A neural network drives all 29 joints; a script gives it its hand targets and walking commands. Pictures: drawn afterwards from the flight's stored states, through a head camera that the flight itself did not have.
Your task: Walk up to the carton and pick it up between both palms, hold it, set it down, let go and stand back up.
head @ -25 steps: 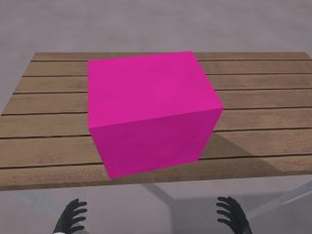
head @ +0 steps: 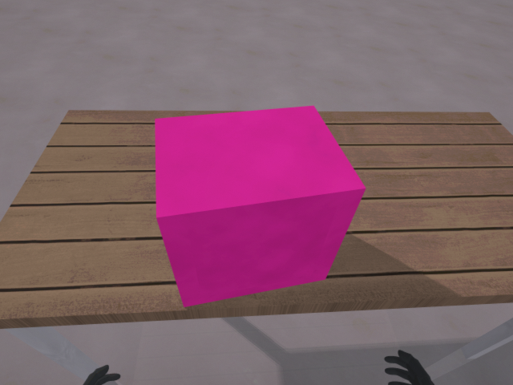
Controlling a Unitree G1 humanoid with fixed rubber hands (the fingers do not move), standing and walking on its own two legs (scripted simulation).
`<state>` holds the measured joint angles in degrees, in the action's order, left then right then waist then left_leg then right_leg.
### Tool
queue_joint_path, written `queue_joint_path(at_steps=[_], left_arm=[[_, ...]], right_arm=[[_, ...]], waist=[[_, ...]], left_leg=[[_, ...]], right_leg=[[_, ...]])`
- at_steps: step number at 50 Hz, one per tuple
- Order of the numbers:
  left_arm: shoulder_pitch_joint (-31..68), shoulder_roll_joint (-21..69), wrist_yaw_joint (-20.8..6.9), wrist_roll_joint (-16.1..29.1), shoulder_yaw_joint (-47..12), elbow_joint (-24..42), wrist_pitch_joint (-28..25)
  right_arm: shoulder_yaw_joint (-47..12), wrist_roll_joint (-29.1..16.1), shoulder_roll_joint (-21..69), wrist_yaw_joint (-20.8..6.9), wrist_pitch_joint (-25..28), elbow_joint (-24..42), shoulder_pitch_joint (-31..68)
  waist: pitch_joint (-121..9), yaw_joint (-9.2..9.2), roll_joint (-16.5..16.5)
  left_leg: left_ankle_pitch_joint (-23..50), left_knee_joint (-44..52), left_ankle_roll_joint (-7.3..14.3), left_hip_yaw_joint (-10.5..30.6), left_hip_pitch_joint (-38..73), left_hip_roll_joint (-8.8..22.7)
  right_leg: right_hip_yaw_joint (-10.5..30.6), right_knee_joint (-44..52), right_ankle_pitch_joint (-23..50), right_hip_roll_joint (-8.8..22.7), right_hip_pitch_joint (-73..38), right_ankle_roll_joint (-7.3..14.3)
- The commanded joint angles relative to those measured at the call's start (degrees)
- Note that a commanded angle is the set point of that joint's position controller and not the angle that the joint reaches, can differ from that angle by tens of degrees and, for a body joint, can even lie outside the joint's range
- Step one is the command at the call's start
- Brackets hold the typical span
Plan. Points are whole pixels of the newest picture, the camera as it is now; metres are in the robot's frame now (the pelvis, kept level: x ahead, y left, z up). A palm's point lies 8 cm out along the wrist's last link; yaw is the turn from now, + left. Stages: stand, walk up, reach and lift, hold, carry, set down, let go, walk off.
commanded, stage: stand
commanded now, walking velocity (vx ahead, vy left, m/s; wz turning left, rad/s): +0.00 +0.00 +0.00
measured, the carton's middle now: (248, 207) +0.43 +0.03 +0.02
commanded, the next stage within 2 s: none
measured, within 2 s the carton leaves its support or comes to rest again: neither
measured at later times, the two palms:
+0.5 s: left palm out of the picture +0.05 +0.30 -0.12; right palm out of the picture +0.10 -0.24 -0.09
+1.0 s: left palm out of the picture +0.03 +0.32 -0.12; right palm out of the picture +0.09 -0.23 -0.10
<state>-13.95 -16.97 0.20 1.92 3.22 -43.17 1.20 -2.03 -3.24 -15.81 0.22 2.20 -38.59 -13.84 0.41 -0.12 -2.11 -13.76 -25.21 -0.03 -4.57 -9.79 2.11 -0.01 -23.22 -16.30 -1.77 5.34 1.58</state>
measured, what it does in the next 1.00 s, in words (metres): stands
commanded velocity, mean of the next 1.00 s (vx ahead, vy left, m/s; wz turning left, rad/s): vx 0.00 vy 0.00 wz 0.00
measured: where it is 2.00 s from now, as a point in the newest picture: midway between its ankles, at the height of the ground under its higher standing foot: outside the picture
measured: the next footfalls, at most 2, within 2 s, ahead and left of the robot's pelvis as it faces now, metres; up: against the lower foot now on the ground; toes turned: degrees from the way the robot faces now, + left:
none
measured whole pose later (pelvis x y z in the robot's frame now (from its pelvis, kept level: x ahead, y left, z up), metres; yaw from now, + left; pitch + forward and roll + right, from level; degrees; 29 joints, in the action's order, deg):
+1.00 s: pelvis -0.01 +0.03 +0.00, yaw +1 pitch -3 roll -1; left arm -13.9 -17.8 0.2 1.7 3.2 -58.4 -0.5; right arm -2.0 -3.2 -16.8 0.2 1.4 -44.0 -16.1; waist -0.4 -0.1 0.0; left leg -13.8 -25.9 2.5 -4.6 -8.9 -0.3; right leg -0.1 -23.2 -16.0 0.6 3.8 -0.9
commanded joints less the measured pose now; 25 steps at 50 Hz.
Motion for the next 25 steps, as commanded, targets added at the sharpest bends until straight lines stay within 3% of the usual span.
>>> queue_joint_path(at_steps=[1,2,3,5,7,9,10,11,14,15,18,19,23,24,25], left_arm=[[2.5,-12.8,-0.6,-4.0,2.8,1.0,-4.0],[2.8,-13.2,-0.5,-4.1,2.7,0.6,-3.8],[3.1,-13.0,-0.4,-4.1,2.3,-0.5,-4.0],[2.5,-13.1,-0.5,-4.0,2.3,-1.4,-4.2],[3.2,-13.0,-0.7,-4.2,1.9,-2.6,-4.2],[3.1,-13.6,-0.8,-4.1,2.2,-3.3,-4.0],[4.6,-14.5,-0.5,-4.5,2.3,-4.0,-3.9],[2.1,-13.7,-0.7,-4.1,2.0,-4.6,-4.2],[2.6,-13.2,-0.9,-4.2,1.9,-5.6,-4.1],[3.3,-13.3,-0.8,-3.9,1.7,-6.0,-4.1],[2.6,-12.2,-0.6,-3.9,1.2,-7.4,-4.2],[3.7,-13.2,-0.6,-3.6,1.6,-7.8,-3.8],[4.1,-12.9,-0.5,-3.8,1.6,-8.1,-4.6],[4.1,-13.2,-0.3,-3.8,2.0,-8.3,-4.4],[3.5,-12.9,-0.3,-4.0,1.4,-8.9,-4.3]], right_arm=[[5.8,5.4,-13.4,0.6,1.6,-1.6,1.0],[5.9,5.6,-14.7,0.6,1.5,-1.2,2.3],[5.7,5.6,-14.4,0.7,1.4,-1.9,1.9],[5.9,5.6,-14.1,0.6,1.4,-1.8,1.2],[5.8,5.6,-14.1,0.5,1.6,-1.3,2.0],[5.4,6.0,-14.5,0.9,1.4,-2.5,1.6],[5.6,6.0,-15.2,0.7,1.3,-2.8,1.3],[5.8,5.7,-15.3,0.6,1.5,-1.8,1.1],[5.7,5.4,-14.7,0.9,1.7,-3.0,0.9],[5.4,5.3,-14.5,0.8,1.6,-2.7,0.9],[5.6,5.6,-15.2,0.8,1.9,-4.2,0.8],[5.8,5.7,-15.5,0.9,1.8,-3.5,1.9],[5.4,5.7,-15.1,0.9,1.8,-4.7,0.3],[5.3,5.5,-14.5,1.1,1.8,-4.6,1.6],[5.4,5.7,-15.2,1.1,1.8,-5.2,1.6]], waist=[[-4.6,-1.1,3.6],[-3.4,-1.18,5.8],[-3.6,-0.34,4.3],[-4.2,-0.8,5.1],[-5.2,0.09,5.3],[-1.4,-0.67,5.5],[-0.8,-0.78,3.7],[-1.2,-0.7,5.5],[-0.5,-0.69,5.9],[-0.3,0.06,2.8],[-1.7,-0.62,5.3],[-0.1,-0.51,3.8],[-0.6,-0.66,4.0],[-3.3,-0.56,2.4],[-0.5,-0.9,4.8]], left_leg=[[14.2,1.9,3.2,5.4,2.8,5.4],[14.2,2.0,3.4,5.1,2.8,5.5],[15.9,2.5,3.1,5.7,3.6,5.6],[14.5,2.3,3.5,5.8,4.4,5.7],[15.8,2.6,3.4,6.1,4.7,6.0],[12.6,4.0,3.5,6.2,1.5,5.6],[13.4,4.5,3.2,6.5,1.5,5.6],[13.0,4.2,3.3,6.4,2.8,5.8],[12.4,4.7,3.6,7.0,2.5,6.8],[14.0,5.2,3.2,7.1,2.6,6.3],[14.5,4.9,3.2,7.2,4.1,6.7],[13.1,4.9,3.0,7.5,3.1,6.3],[16.1,5.1,2.8,7.0,3.0,5.5],[17.4,4.2,3.1,7.0,5.6,6.3],[15.5,4.5,3.1,7.1,3.6,5.9]], right_leg=[[6.2,3.5,15.0,8.1,2.1,0.1],[6.4,4.5,15.8,7.8,2.7,0.2],[5.9,4.2,16.1,8.2,2.7,-0.1],[6.2,4.3,15.3,8.1,2.5,0.6],[5.8,4.4,16.1,8.0,2.2,0.5],[6.3,4.7,13.4,7.9,2.7,0.7],[5.9,4.9,13.2,7.9,3.4,0.6],[5.6,4.6,12.7,7.8,3.2,0.6],[5.7,4.9,12.1,7.9,3.3,0.7],[5.6,5.1,11.8,7.7,3.8,0.1],[6.0,5.4,12.0,8.2,3.1,0.4],[5.8,5.5,10.8,7.8,4.0,0.0],[6.3,4.9,16.1,8.3,1.4,0.1],[5.6,4.4,17.0,8.6,2.2,0.7],[5.9,5.1,15.4,8.4,2.4,0.5]])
